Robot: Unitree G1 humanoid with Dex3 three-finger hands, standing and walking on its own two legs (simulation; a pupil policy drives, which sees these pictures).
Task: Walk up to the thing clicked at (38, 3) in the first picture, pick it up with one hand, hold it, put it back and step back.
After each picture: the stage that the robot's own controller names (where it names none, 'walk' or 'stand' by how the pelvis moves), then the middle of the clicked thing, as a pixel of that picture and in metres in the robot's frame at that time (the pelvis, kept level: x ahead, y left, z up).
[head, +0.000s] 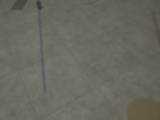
stand; (39, 5) +2.14 +0.68 -0.72
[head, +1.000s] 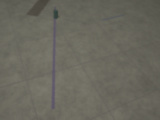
walk; (55, 14) +2.07 +0.32 -0.70
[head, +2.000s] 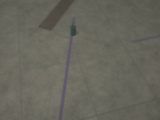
walk; (73, 30) +1.45 +0.12 -0.71
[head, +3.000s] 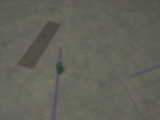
walk; (59, 68) +0.94 +0.20 -0.72
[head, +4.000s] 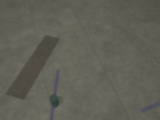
walk; (54, 101) +0.57 +0.23 -0.70
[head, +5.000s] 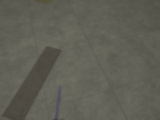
stand; out of the picture +0.37 +0.20 -0.69
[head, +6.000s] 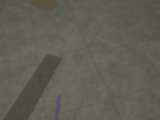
stand; out of the picture +0.34 +0.20 -0.72
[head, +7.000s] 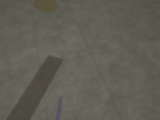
stand; out of the picture +0.34 +0.21 -0.73
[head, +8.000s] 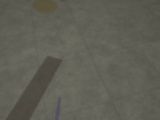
stand; out of the picture +0.33 +0.22 -0.73
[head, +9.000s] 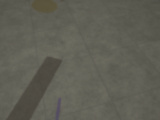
stand; out of the picture +0.32 +0.22 -0.73
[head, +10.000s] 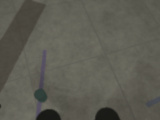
go down; (41, 95) +0.37 +0.21 -0.55
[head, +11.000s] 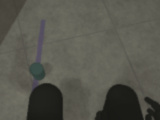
go down; (37, 71) +0.42 +0.22 -0.36
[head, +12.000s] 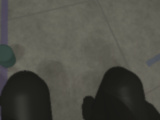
close in; (5, 56) +0.41 +0.24 -0.25
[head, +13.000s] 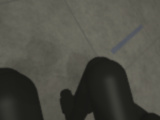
close; out of the picture +0.41 +0.26 -0.22
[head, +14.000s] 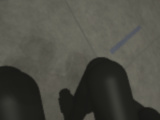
lift; out of the picture +0.39 +0.27 -0.22
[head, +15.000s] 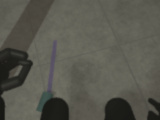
close; (44, 102) +0.31 +0.23 -0.50
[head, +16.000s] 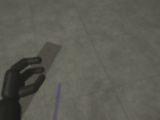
go down; out of the picture +0.27 +0.23 -0.69
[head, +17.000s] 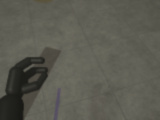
close; out of the picture +0.27 +0.24 -0.70
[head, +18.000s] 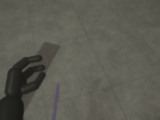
stand; out of the picture +0.27 +0.24 -0.70
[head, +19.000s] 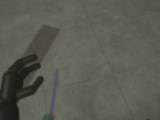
stand; out of the picture +0.28 +0.23 -0.64
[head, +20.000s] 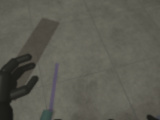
stand; out of the picture +0.29 +0.24 -0.61
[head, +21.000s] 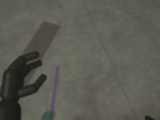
stand; out of the picture +0.29 +0.24 -0.62
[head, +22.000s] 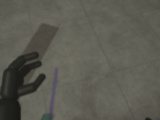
stand; out of the picture +0.29 +0.24 -0.63
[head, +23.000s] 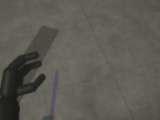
stand; out of the picture +0.28 +0.24 -0.64
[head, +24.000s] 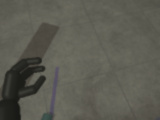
stand; out of the picture +0.29 +0.25 -0.63
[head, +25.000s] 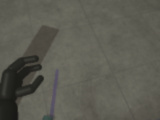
stand; out of the picture +0.28 +0.24 -0.64
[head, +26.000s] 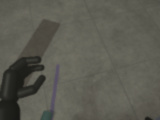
stand; out of the picture +0.29 +0.24 -0.62
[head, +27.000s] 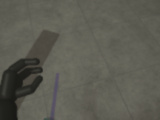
stand; out of the picture +0.29 +0.25 -0.65
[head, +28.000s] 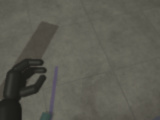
stand; out of the picture +0.29 +0.25 -0.63
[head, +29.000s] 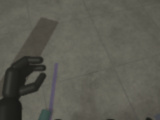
close; (43, 119) +0.29 +0.25 -0.61
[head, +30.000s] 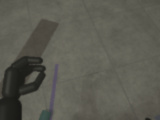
close; out of the picture +0.29 +0.25 -0.61
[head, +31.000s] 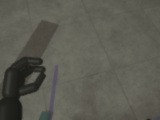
close; out of the picture +0.29 +0.25 -0.62
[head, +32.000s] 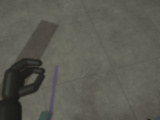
close; out of the picture +0.29 +0.25 -0.62
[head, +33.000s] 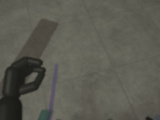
close; (43, 119) +0.29 +0.25 -0.61
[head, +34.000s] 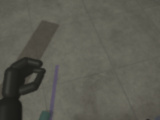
close; out of the picture +0.29 +0.25 -0.62
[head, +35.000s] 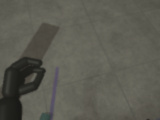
close; out of the picture +0.29 +0.25 -0.63
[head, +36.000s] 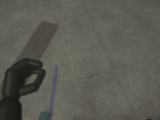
close; out of the picture +0.29 +0.26 -0.62
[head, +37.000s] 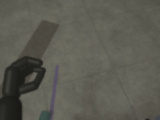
close; out of the picture +0.29 +0.25 -0.62
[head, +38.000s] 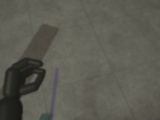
close; out of the picture +0.29 +0.25 -0.63
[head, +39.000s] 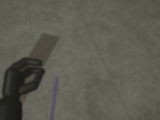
hold; out of the picture +0.29 +0.26 -0.66
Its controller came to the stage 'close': yes
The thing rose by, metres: 0.01
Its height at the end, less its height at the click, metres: -0.02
